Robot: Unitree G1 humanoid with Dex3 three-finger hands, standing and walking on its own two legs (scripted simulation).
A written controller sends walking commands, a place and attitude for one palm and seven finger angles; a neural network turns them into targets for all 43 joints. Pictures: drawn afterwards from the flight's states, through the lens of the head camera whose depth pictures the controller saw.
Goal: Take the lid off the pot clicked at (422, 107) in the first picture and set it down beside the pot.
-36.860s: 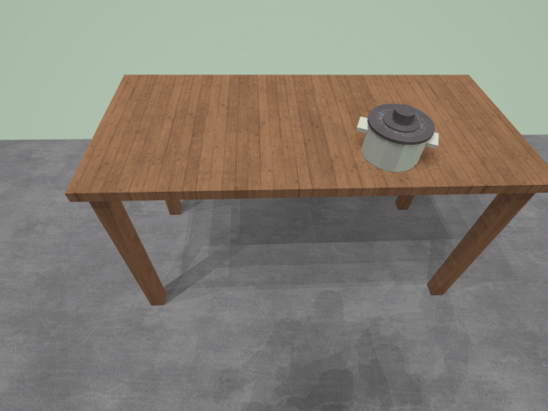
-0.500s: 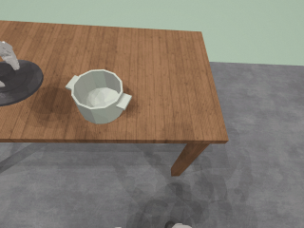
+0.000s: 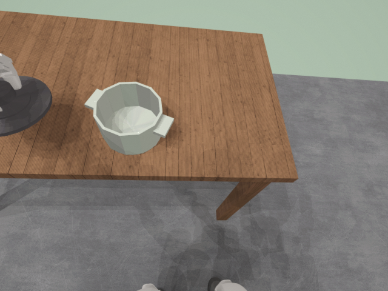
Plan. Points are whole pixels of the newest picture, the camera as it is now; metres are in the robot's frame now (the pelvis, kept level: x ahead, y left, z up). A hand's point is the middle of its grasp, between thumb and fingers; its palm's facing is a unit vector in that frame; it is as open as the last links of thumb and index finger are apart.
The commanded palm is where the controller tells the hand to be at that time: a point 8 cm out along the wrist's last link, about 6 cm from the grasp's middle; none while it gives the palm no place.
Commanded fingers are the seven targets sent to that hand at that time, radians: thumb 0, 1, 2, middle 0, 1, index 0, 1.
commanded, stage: lower the lid onto the table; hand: left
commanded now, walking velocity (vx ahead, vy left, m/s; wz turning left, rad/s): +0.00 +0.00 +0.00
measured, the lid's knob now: out of the picture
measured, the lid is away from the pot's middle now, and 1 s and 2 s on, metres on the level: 0.23 0.23 0.23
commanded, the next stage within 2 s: open the fingers wide in 1.52 s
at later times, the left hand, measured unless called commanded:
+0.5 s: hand out of the picture +0.46 +0.36 +0.06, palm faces -0.50 -0.09 -0.86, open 8.4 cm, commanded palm +0.54 +0.36 +0.12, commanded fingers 0.00 0.64 0.99 -0.89 -1.13 -0.69 -1.05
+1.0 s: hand (0, 117) +0.46 +0.35 +0.03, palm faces -0.51 -0.08 -0.86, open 8.4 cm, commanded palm +0.54 +0.35 +0.08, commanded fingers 0.00 0.64 0.99 -0.89 -1.13 -0.69 -1.05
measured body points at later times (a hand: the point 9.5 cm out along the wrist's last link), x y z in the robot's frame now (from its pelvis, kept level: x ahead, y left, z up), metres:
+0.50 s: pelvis -0.01 +0.01 -0.01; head +0.12 +0.05 +0.42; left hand +0.49 +0.36 +0.11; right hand -0.03 -0.27 -0.11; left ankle -0.03 +0.07 -0.72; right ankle -0.01 -0.18 -0.72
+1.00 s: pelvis -0.02 +0.01 -0.02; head +0.12 +0.05 +0.41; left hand +0.48 +0.35 +0.08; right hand -0.05 -0.27 -0.12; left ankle -0.03 +0.07 -0.72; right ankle -0.01 -0.18 -0.72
